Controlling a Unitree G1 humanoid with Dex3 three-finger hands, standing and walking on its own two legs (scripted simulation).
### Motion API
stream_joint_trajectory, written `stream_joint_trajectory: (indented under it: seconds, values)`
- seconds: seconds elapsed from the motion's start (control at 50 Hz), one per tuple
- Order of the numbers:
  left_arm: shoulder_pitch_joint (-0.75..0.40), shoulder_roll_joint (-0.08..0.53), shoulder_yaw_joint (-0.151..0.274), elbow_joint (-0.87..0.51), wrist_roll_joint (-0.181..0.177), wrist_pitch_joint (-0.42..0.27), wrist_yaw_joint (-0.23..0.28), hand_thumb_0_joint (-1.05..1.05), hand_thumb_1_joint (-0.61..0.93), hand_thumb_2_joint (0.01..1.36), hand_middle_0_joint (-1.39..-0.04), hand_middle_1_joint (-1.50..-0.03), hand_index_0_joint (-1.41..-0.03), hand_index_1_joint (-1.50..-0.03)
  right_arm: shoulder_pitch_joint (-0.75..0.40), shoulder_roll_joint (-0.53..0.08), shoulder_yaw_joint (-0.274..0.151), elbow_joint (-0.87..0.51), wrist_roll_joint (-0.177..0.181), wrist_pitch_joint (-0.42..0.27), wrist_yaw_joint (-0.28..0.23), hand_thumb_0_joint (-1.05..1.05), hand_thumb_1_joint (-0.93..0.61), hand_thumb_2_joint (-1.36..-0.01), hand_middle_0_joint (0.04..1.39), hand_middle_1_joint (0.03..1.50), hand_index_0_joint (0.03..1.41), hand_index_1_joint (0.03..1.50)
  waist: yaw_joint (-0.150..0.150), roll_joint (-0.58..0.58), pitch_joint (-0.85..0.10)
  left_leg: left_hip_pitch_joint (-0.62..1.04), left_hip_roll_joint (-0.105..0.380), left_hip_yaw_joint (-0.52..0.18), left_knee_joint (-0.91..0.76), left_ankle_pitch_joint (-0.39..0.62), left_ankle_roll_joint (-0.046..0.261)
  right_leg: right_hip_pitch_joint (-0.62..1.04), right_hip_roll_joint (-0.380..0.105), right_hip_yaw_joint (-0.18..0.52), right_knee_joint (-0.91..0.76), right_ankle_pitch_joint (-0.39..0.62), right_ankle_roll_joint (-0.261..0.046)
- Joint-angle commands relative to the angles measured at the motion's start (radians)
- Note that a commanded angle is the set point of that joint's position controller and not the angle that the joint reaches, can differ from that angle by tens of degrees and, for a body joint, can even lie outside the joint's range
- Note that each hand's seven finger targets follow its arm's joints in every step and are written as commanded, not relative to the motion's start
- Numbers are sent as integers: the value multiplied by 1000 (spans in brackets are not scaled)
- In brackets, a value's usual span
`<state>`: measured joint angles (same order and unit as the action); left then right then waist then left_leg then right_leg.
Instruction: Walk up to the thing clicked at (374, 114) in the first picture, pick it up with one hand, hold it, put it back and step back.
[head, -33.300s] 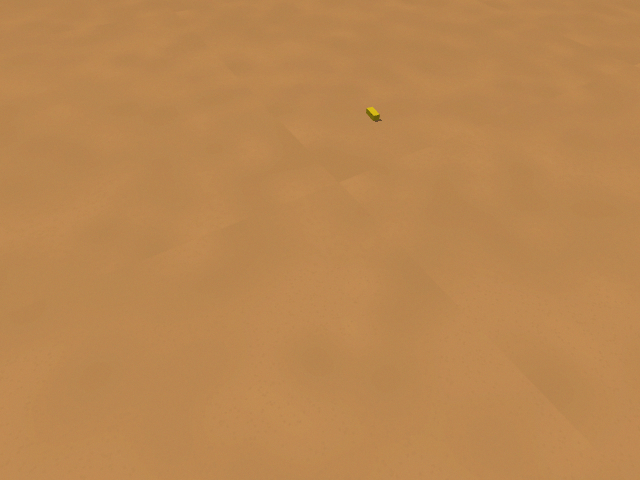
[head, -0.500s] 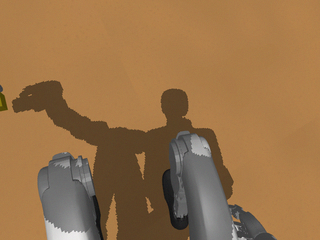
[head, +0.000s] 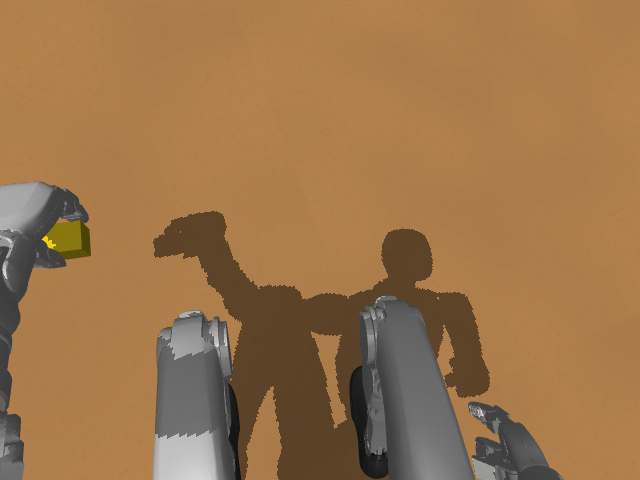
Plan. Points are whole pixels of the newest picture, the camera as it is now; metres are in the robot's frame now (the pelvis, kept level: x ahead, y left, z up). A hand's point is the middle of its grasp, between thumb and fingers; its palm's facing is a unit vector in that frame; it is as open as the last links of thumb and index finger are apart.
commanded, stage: lift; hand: left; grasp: from above
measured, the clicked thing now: (46, 243) +0.42 +0.35 -0.14
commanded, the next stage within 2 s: hold in 1.08 s
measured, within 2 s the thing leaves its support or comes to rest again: neither
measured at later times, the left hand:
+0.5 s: hand out of the picture +0.34 +0.28 +0.12, palm faces -0.44 -0.14 -0.89, open 7.0 cm
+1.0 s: hand out of the picture +0.36 +0.25 +0.23, palm faces -0.42 -0.12 -0.90, open 7.0 cm
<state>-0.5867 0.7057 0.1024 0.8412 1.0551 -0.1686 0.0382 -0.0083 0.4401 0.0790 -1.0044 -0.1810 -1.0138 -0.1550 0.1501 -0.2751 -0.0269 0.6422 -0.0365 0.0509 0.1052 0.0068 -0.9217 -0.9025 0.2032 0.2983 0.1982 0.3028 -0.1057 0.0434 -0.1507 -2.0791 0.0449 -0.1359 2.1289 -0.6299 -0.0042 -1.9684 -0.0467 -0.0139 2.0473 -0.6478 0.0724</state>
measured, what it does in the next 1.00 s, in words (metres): rises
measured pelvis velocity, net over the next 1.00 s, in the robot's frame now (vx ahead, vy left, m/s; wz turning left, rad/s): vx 0.06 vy -0.01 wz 0.07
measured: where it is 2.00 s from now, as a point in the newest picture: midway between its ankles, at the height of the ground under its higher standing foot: (299, 450)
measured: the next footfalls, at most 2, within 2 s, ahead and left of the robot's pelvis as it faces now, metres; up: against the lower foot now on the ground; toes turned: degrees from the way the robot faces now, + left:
none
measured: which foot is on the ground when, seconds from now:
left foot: down 0.00-1.00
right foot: down 0.00-1.00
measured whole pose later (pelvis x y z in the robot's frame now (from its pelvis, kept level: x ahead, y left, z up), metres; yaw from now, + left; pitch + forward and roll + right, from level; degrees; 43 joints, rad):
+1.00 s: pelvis +0.06 -0.01 +0.30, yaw +4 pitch +10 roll -1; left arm -0.32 0.42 -0.15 0.80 0.98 0.02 0.10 0.00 0.47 0.08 -0.95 -0.25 -0.97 -0.19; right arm 0.24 -0.25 -0.04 0.73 0.04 -0.02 -0.05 0.01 -0.91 -0.90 0.20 0.30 0.20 0.30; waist -0.05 0.04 -0.09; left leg -0.74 0.08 0.02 0.96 -0.40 -0.03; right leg -0.72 -0.05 0.00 0.93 -0.39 0.05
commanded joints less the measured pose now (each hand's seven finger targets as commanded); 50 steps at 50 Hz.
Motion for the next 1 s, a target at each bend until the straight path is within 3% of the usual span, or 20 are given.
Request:
stream_joint_trajectory:
  seconds: [0.0, 0.16, 0.22, 0.26, 0.36, 0.42, 0.46, 0.5, 0.54, 0.58, 0.66, 0.7, 0.72, 0.74, 0.78, 0.82, 0.86, 0.88, 0.94, 0.98]
  values:
    - [-268, 290, 69, -330, -58, 25, 23, 0, 871, 280, -1175, -342, -1217, -299, 114, -214, -85, -82, 13, -19, -42, 0, -903, -900, 200, 300, 200, 300, 5, 210, -655, 644, -23, 46, -412, 12, 28, 334, 52, -90, -298, 113, -89]
    - [-132, 236, 47, -440, -87, 92, 20, 0, 865, 292, -1160, -326, -1199, -285, 68, -192, -70, -91, 36, -19, -93, 0, -891, -895, 201, 300, 200, 300, 31, 215, -602, 851, -9, 30, -621, 17, 16, 505, 50, -77, -455, 128, -81]
    - [-73, 159, -4, -454, -103, 126, 7, 0, 869, 302, -1165, -327, -1203, -288, 53, -176, -66, -88, 40, -20, -106, 0, -888, -894, 201, 300, 200, 300, 25, 185, -553, 915, -5, 45, -684, 39, 16, 583, 52, -69, -539, 139, -80]
    - [-13, 184, 20, -450, -108, 150, 5, 0, 838, 281, -1132, -337, -1175, -293, 43, -167, -59, -87, 47, -21, -114, 0, -890, -895, 201, 300, 200, 300, 44, 145, -518, 932, -9, 61, -725, 45, 18, 664, 52, -60, -606, 128, -79]
    - [31, 109, -40, -443, -126, 159, -21, 0, 839, 264, -1135, -320, -1176, -278, 32, -147, -54, -79, 56, -41, -138, 0, -894, -896, 200, 300, 200, 300, 23, 90, -402, 998, -4, 63, -838, 28, 18, 774, 55, -44, -730, 121, -78]
    - [26, 113, -38, -462, -133, 148, -17, 0, 799, 218, -1097, -310, -1144, -263, 38, -137, -49, -84, 61, -61, -151, 0, -896, -897, 200, 300, 200, 300, 29, 63, -379, 1048, -14, 88, -890, 50, 20, 880, 53, -22, -830, 116, -80]
    - [51, 61, -65, -429, -143, 141, -18, 0, 790, 195, -1086, -309, -1136, -258, 44, -132, -48, -74, 61, -75, -159, 0, -896, -898, 200, 300, 200, 300, 24, 53, -347, 1098, -9, 80, -939, 63, 16, 919, 53, -20, -865, 139, -78]
    - [68, 47, -70, -418, -131, 132, -9, 0, 768, 177, -1065, -311, -1117, -257, 50, -129, -49, -70, 63, -87, -165, 0, -899, -898, 200, 300, 200, 300, 33, 61, -355, 1162, -9, 76, -981, 104, 11, 968, 55, -17, -900, 170, -80]
    - [47, 82, -44, -422, -117, 123, 9, 0, 766, 179, -1068, -309, -1118, -257, 56, -126, -50, -61, 63, -92, -169, 0, -898, -898, 200, 300, 200, 300, 43, 61, -367, 1207, -14, 86, -1013, 143, 8, 1028, 56, -7, -948, 189, -81]
    - [49, 35, -74, -397, -107, 120, 29, 0, 800, 179, -1083, -331, -1140, -273, 64, -114, -49, -53, 65, -99, -171, 0, -898, -898, 200, 300, 200, 300, 39, 50, -344, 1240, -23, 105, -1040, 185, 8, 1075, 57, 3, -1005, 214, -82]
    - [23, 32, -74, -341, -78, 132, 84, 0, 785, 201, -1069, -345, -1125, -287, 80, -116, -55, -31, 67, -107, -172, 0, -896, -897, 200, 300, 200, 300, 45, 31, -329, 1318, -32, 133, -1099, 245, 7, 1174, 60, 16, -1093, 252, -77]
    - [13, -14, -111, -305, -65, 140, 102, 0, 833, 212, -1106, -347, -1162, -289, 83, -113, -55, -22, 66, -113, -170, 0, -895, -896, 200, 300, 200, 300, 43, 39, -296, 1355, -31, 131, -1146, 251, 3, 1193, 65, 8, -1114, 265, -77]
    - [16, 5, -99, -279, -59, 147, 112, 0, 835, 235, -1116, -348, -1167, -296, 81, -117, -58, -18, 67, -113, -169, 0, -896, -897, 200, 300, 200, 300, 51, 32, -282, 1370, -31, 131, -1168, 260, 2, 1206, 65, 5, -1131, 274, -77]
    - [-3, 0, -112, -276, -57, 152, 119, 0, 839, 239, -1119, -351, -1170, -298, 81, -114, -57, -20, 68, -113, -168, 0, -894, -896, 200, 300, 200, 300, 52, 34, -277, 1388, -33, 133, -1188, 265, 2, 1223, 66, 4, -1151, 278, -76]
    - [-6, -14, -120, -253, -62, 167, 124, 0, 851, 239, -1121, -362, -1176, -305, 80, -114, -61, -15, 66, -114, -166, 0, -895, -896, 200, 300, 200, 300, 59, 30, -276, 1432, -33, 135, -1222, 299, 0, 1272, 66, 6, -1183, 311, -73]
    - [-10, -56, -164, -228, -67, 181, 119, 0, 823, 256, -1120, -342, -1167, -294, 83, -111, -59, -12, 70, -115, -163, 0, -897, -897, 200, 300, 200, 300, 54, 27, -253, 1465, -35, 135, -1255, 327, -2, 1291, 67, 7, -1206, 341, -74]
    - [3, -41, -149, -205, -76, 190, 114, 0, 829, 247, -1125, -333, -1171, -286, 88, -116, -64, -11, 69, -115, -164, 0, -896, -897, 200, 300, 200, 300, 63, 19, -238, 1491, -33, 134, -1289, 342, -2, 1330, 70, 6, -1237, 355, -72]
    - [3, -69, -174, -195, -81, 195, 109, 0, 814, 247, -1121, -320, -1165, -276, 88, -111, -63, -15, 69, -114, -163, 0, -897, -897, 200, 300, 200, 300, 57, 1, -226, 1504, -36, 138, -1300, 350, 0, 1349, 69, 9, -1257, 365, -69]
    - [-15, -52, -168, -208, -84, 200, 103, 0, 783, 230, -1101, -309, -1143, -266, 81, -112, -61, -27, 72, -111, -161, 0, -898, -897, 200, 300, 200, 300, 65, 6, -209, 1537, -43, 148, -1341, 352, 0, 1394, 66, 14, -1304, 366, -66]
    - [2, -79, -182, -201, -90, 203, 102, 0, 761, 235, -1102, -284, -1136, -249, 74, -110, -60, -30, 75, -111, -158, 0, -897, -897, 200, 300, 200, 300, 72, -2, -195, 1563, -41, 148, -1380, 335, -2, 1413, 67, 9, -1323, 348, -69]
